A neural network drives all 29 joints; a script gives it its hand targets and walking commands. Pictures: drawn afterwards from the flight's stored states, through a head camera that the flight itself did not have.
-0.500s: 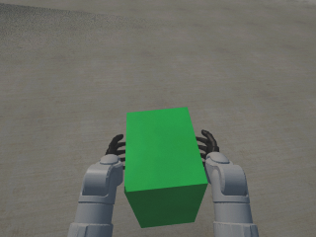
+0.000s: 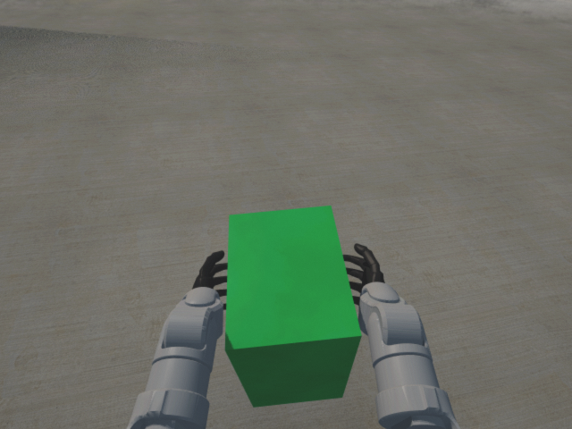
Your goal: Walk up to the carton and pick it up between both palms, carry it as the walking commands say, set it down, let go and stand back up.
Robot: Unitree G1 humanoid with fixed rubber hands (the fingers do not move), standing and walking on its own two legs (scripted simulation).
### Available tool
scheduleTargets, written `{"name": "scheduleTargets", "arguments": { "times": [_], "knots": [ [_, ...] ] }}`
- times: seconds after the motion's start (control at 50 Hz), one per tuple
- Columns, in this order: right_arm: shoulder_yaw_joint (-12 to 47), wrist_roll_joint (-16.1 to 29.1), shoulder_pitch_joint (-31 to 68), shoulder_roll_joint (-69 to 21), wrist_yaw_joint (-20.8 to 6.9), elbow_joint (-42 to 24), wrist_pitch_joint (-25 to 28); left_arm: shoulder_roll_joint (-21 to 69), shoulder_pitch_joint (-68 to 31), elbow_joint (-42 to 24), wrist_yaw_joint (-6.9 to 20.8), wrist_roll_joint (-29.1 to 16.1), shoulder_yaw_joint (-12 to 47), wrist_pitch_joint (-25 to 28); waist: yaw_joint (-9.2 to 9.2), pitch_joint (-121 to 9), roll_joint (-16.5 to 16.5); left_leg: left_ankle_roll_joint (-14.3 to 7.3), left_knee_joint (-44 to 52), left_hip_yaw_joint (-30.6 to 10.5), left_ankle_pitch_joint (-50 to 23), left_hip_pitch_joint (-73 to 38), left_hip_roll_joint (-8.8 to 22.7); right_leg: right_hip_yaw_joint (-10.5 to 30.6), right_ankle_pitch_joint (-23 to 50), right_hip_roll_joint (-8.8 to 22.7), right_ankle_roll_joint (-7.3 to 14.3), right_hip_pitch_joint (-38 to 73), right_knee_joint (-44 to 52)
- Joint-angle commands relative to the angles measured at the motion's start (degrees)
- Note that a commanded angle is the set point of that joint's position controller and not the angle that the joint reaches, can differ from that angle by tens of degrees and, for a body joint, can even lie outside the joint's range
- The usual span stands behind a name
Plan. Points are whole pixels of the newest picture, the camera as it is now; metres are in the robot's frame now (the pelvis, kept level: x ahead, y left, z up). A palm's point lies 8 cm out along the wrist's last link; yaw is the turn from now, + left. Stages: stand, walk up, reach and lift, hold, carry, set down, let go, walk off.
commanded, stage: hold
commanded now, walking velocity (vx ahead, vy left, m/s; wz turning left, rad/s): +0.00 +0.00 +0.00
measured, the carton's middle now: (289, 312) +0.31 -0.01 -0.01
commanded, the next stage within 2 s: set down in 0.46 s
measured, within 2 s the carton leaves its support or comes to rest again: neither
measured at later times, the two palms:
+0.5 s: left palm (205, 295) +0.31 +0.12 +0.04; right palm (366, 283) +0.32 -0.13 +0.05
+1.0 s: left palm (210, 303) +0.33 +0.12 -0.01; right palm (360, 297) +0.33 -0.13 +0.01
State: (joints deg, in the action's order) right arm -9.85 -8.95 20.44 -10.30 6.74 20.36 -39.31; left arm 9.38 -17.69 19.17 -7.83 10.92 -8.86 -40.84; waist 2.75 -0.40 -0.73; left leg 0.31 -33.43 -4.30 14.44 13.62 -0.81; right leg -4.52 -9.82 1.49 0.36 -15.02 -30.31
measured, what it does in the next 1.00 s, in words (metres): stands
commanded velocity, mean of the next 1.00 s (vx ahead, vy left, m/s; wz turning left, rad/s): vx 0.00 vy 0.00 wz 0.00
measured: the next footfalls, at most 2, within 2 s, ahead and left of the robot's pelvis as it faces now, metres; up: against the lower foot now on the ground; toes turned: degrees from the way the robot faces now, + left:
none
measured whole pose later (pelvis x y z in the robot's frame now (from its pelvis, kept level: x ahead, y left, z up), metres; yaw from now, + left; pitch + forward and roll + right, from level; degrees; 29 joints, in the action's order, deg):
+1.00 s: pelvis +0.02 +0.00 +0.00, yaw +0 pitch -4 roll -1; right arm -17.7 -16.2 25.1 -12.1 5.4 36.1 -27.1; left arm 10.9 -22.1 35.6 -5.2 16.9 -18.5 -27.3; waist 3.2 2.5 -1.3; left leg 0.3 -34.9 -4.3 16.8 14.3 -0.5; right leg -2.8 -11.8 0.2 0.4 -15.5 -31.0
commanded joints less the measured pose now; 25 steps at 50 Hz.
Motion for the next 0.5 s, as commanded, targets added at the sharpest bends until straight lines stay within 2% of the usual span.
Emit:
{"name": "scheduleTargets", "arguments": {
  "times": [0.0,0.02,0.04,0.06,0.08,0.1,0.12,0.14,0.16,0.18,0.2,0.22,0.24,0.26,0.28,0.3,0.32,0.34,0.36,0.38,0.4,0.42,0.44,0.46,0.48],
  "knots": [
    [28.0,10.8,36.4,-61.9,-18.4,6.1,1.7,62.9,-39.5,5.5,17.3,-10.2,25.2,5.8,-3.95,-13.4,-6.9,-1.5,15.1,-3.1,14.9,14.7,-1.5,8.1,-4.5,-7.3,-0.4,25.1,2.6],
    [28.8,10.5,35.9,-61.6,-18.3,3.1,2.5,65.4,-41.7,4.1,18.2,-11.1,28.1,6.7,-1.16,-15.4,-6.9,-1.0,14.2,-3.3,11.7,12.6,-1.9,8.2,-2.2,-7.6,-0.3,25.0,2.9],
    [29.8,11.3,39.5,-63.8,-18.5,2.5,2.6,64.4,-43.6,4.1,18.4,-10.4,25.9,6.9,-3.49,-16.7,-6.2,-1.5,13.0,-2.5,11.0,13.7,-2.4,8.3,-3.3,-7.2,-0.7,26.0,3.1],
    [27.9,10.4,42.9,-62.8,-18.1,3.2,2.5,66.2,-45.7,7.8,18.1,-11.0,25.7,6.5,-2.86,-17.2,-6.5,-1.3,13.9,-3.1,14.7,13.3,-1.3,8.5,-5.1,-7.4,-0.4,25.7,2.3],
    [28.1,9.3,40.5,-64.4,-17.4,2.8,2.5,64.2,-46.5,6.4,18.9,-12.0,27.1,7.5,-0.90,-19.6,0.6,-1.6,12.3,-2.5,10.5,11.3,-2.3,8.3,-4.3,-7.5,-1.1,25.6,3.9],
    [28.2,10.1,41.4,-64.3,-17.8,4.9,2.5,62.0,-47.4,5.4,18.4,-11.2,24.7,7.9,-3.21,-16.9,-0.7,-1.8,12.4,-2.7,13.6,14.0,-1.6,8.2,-6.9,-7.4,-1.5,25.2,3.3],
    [28.9,10.0,41.8,-64.1,-17.4,5.2,2.5,62.5,-44.8,10.1,18.6,-10.2,22.8,7.0,-4.90,-12.8,1.3,-2.1,11.6,-1.8,12.9,13.5,-2.8,8.8,-8.8,-6.6,-1.1,22.1,4.2],
    [29.3,9.4,44.9,-64.7,-17.0,2.5,2.6,62.2,-48.0,7.8,19.1,-11.0,23.5,8.3,-3.21,-17.4,3.6,-2.5,9.7,-1.2,12.6,10.2,-3.4,9.7,-11.7,-6.2,-0.9,20.6,4.8],
    [29.8,9.2,44.8,-64.1,-16.5,1.3,2.7,63.0,-48.2,7.3,19.2,-12.3,24.9,8.2,-2.49,-18.0,4.6,-2.0,9.2,-1.5,9.8,7.3,-3.1,10.0,-9.7,-6.4,-0.7,18.5,5.1],
    [28.3,8.2,40.0,-65.2,-16.3,5.4,1.9,61.4,-49.4,5.1,19.1,-12.2,25.9,8.4,-1.00,-18.9,5.1,-1.8,9.1,-1.9,9.0,7.5,-3.1,9.7,-8.5,-6.3,-0.9,19.4,5.3],
    [29.7,9.1,39.2,-65.8,-16.3,5.2,1.9,63.6,-48.1,5.7,18.9,-12.6,26.1,7.2,-2.77,-16.7,0.2,-2.0,10.4,-2.0,9.0,8.8,-2.5,9.0,-5.4,-6.9,-1.0,19.9,3.7],
    [27.2,7.5,39.5,-64.4,-15.9,5.4,1.9,62.2,-51.7,2.3,19.0,-13.0,27.7,7.9,-0.60,-19.7,1.5,-1.7,10.4,-1.8,9.4,7.4,-2.7,9.1,-6.6,-6.8,-0.9,20.4,4.4],
    [28.9,8.5,36.6,-65.9,-15.5,5.8,1.7,62.6,-49.8,1.1,18.8,-13.7,28.2,7.5,-0.95,-19.7,-0.9,-1.5,10.2,-1.5,5.4,7.3,-3.1,9.4,-1.7,-6.8,-0.7,21.7,4.2],
    [28.6,8.0,34.6,-65.7,-15.5,6.2,1.5,63.4,-50.1,0.6,18.8,-14.5,29.9,7.4,0.45,-19.8,0.0,-1.1,10.3,-2.2,5.1,7.7,-2.7,9.0,-1.1,-7.2,-0.8,21.5,3.9],
    [29.2,8.7,39.3,-65.2,-15.5,4.6,1.6,63.4,-47.1,4.3,18.8,-12.6,27.5,6.9,-2.12,-20.7,0.3,-1.9,10.1,-2.6,7.3,7.5,-2.7,9.2,-4.1,-7.2,-1.1,21.4,3.5],
    [26.2,7.6,36.5,-65.5,-15.5,9.4,1.1,61.4,-50.7,3.8,18.6,-12.4,27.3,6.6,-1.75,-17.7,-2.8,-1.8,11.0,-2.0,9.9,9.4,-2.4,9.5,-5.4,-6.9,-0.7,20.6,3.4],
    [26.4,8.0,36.0,-67.2,-15.6,9.1,0.7,59.3,-51.4,1.5,18.8,-12.7,25.7,7.0,-2.53,-17.7,2.5,-2.5,9.9,-1.0,8.6,10.0,-3.4,9.5,-6.8,-6.5,-1.1,21.9,4.7],
    [26.7,8.7,40.8,-65.4,-15.8,7.9,1.4,59.8,-50.4,5.2,18.8,-10.8,24.5,6.5,-4.47,-16.5,-3.8,-2.5,10.9,-0.6,13.8,13.5,-3.0,9.1,-9.2,-6.8,-1.1,24.1,3.6],
    [27.8,8.9,38.4,-66.4,-15.5,6.4,1.7,60.8,-47.9,5.8,19.0,-11.9,25.5,6.8,-2.85,-16.7,1.3,-2.7,10.4,-1.4,8.4,10.6,-3.0,10.1,-5.3,-6.5,-1.1,21.4,4.5],
    [29.4,9.8,42.1,-67.6,-15.2,3.2,1.7,60.1,-48.0,5.2,19.2,-11.4,23.7,7.0,-5.44,-18.6,1.8,-3.4,8.9,-1.0,6.2,10.3,-3.7,10.4,-4.7,-5.8,-0.9,22.1,4.8],
    [29.2,9.1,41.3,-68.0,-15.0,3.4,1.3,60.7,-47.9,5.2,19.1,-11.8,24.9,6.7,-4.80,-20.0,3.7,-2.7,8.1,0.3,5.6,8.1,-4.3,10.3,-6.5,-6.0,-1.2,21.5,5.5],
    [29.3,9.1,35.3,-68.3,-14.5,4.7,0.6,60.8,-45.5,2.3,19.2,-12.6,25.9,6.4,-3.66,-19.5,3.7,-2.7,8.2,-0.2,0.7,5.1,-4.3,10.5,-2.2,-5.7,-1.4,20.4,6.2],
    [30.3,9.4,38.6,-67.9,-14.8,2.5,0.7,59.9,-45.9,0.7,19.0,-12.0,26.7,6.4,-4.24,-22.2,4.4,-2.9,7.8,-0.9,1.0,4.8,-4.2,10.3,-2.4,-6.2,-1.4,20.6,5.4],
    [28.3,6.6,34.8,-74.1,-13.8,1.8,0.7,65.2,-50.0,-0.2,20.1,-13.6,27.4,6.8,2.76,-25.0,8.6,-3.7,6.2,0.6,0.2,1.3,-4.6,12.9,-3.9,-5.0,-1.1,25.3,7.8],
    [26.3,5.2,33.7,-73.4,-14.2,6.5,0.8,64.3,-51.8,-0.8,19.8,-12.0,25.1,6.8,0.65,-23.6,4.9,-3.4,6.2,0.1,2.3,1.5,-4.3,13.0,-5.2,-4.9,-0.3,22.8,6.0]
  ]
}}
